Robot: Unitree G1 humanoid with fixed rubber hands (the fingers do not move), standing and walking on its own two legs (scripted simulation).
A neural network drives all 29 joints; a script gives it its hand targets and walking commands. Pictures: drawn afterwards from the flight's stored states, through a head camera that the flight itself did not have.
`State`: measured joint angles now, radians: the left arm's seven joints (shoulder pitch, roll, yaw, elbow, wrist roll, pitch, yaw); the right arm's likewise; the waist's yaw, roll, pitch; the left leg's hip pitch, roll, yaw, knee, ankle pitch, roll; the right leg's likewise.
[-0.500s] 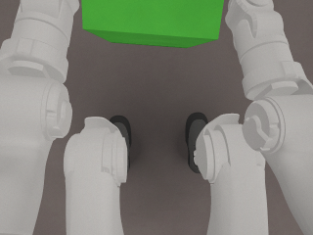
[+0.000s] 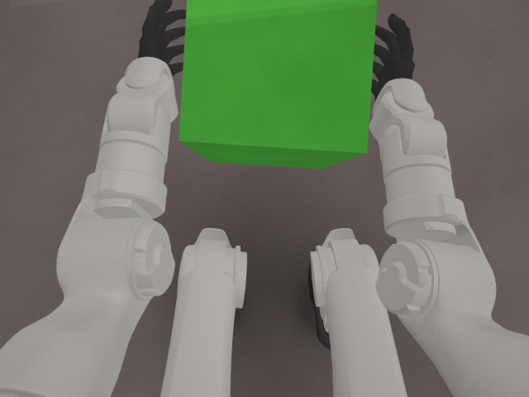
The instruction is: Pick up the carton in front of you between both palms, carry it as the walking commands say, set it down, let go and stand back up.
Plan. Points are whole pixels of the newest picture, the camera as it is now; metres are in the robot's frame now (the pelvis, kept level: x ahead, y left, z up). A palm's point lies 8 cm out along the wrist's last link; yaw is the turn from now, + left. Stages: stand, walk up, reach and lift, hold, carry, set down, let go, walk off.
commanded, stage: reach and lift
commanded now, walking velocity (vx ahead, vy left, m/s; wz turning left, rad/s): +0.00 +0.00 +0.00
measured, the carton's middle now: (272, 92) +0.53 +0.01 -0.15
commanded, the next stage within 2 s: none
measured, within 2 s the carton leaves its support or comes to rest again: neither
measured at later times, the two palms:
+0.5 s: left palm (108, 35) +0.49 +0.16 +0.07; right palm (474, 54) +0.48 -0.14 +0.07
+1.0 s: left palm out of the picture +0.44 +0.16 +0.23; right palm out of the picture +0.44 -0.14 +0.23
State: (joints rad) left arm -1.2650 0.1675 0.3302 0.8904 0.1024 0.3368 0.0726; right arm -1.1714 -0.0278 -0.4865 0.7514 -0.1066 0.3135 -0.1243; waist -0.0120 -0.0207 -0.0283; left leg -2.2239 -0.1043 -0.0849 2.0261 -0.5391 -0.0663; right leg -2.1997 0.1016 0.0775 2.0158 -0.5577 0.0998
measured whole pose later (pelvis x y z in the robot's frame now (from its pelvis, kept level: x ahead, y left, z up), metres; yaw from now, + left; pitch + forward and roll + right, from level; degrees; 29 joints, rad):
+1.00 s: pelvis +0.06 +0.00 +0.26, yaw +1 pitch +27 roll +0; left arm -0.58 -0.08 0.37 0.63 0.21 0.34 0.04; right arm -0.55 0.13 -0.40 0.58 -0.20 0.33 -0.05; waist -0.01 -0.01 -0.23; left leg -1.18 -0.08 -0.12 1.13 -0.42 -0.04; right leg -1.17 0.09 0.13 1.13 -0.43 0.04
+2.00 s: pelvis +0.09 +0.00 +0.36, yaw +1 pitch -3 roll +0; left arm -0.32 -0.17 0.30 0.38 0.30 0.63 0.00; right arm -0.33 0.17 -0.30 0.38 -0.30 0.61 0.02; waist 0.00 -0.01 -0.01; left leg -0.17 -0.04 -0.14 0.44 -0.21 -0.02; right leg -0.17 0.04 0.15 0.44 -0.22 0.02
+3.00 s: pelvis +0.09 +0.00 +0.36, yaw +1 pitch -7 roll +0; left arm -0.29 -0.16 0.25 0.26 0.29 0.76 0.00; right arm -0.30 0.16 -0.25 0.26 -0.29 0.75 0.02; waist 0.00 0.00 0.01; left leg -0.06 -0.03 -0.13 0.36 -0.18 -0.02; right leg -0.06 0.03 0.14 0.37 -0.19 0.02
